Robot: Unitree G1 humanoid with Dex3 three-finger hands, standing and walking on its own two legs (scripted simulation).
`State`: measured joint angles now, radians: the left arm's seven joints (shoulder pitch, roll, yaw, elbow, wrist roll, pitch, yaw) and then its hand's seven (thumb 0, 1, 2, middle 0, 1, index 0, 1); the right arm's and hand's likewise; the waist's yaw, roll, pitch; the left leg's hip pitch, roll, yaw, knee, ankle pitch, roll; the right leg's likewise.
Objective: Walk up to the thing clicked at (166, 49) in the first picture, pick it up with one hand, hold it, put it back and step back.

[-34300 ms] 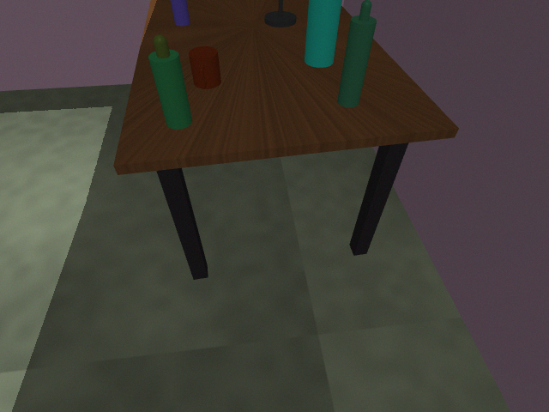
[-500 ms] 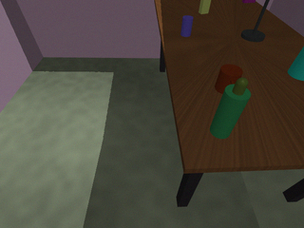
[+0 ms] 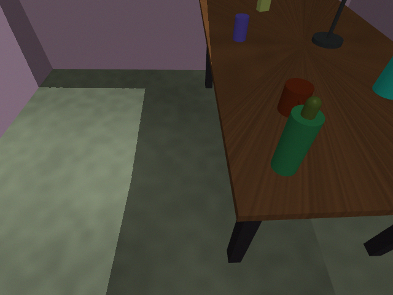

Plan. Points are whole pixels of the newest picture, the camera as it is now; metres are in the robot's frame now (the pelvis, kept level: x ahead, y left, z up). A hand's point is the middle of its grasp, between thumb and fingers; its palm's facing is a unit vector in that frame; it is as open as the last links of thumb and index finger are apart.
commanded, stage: step back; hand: right
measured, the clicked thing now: (297, 136) +0.46 -0.23 +0.06
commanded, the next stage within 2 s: none
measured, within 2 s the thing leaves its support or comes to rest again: neither
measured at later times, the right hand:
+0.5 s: hand out of the picture -0.05 -0.24 -0.16, palm faces -0.03 +0.90 -0.44, open 7.4 cm
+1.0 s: hand out of the picture -0.11 -0.27 -0.17, palm faces +0.05 +0.93 -0.36, open 7.4 cm
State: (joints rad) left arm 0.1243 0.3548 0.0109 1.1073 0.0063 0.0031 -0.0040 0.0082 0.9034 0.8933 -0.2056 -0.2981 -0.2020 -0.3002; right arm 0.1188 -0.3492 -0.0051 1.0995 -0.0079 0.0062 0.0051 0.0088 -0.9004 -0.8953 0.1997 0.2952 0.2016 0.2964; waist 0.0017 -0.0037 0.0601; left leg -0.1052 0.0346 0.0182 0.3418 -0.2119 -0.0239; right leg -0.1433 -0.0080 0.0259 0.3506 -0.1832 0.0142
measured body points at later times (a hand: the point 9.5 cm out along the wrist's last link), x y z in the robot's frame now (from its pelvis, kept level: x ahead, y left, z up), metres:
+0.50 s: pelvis -0.10 +0.04 -0.02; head -0.03 +0.07 +0.42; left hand +0.05 +0.35 -0.16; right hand -0.05 -0.28 -0.13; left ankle -0.12 +0.14 -0.75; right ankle -0.05 -0.10 -0.70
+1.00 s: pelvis -0.20 +0.01 -0.01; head -0.14 -0.02 +0.43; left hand -0.06 +0.31 -0.12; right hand -0.11 -0.31 -0.14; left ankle -0.21 +0.17 -0.66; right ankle -0.18 -0.09 -0.75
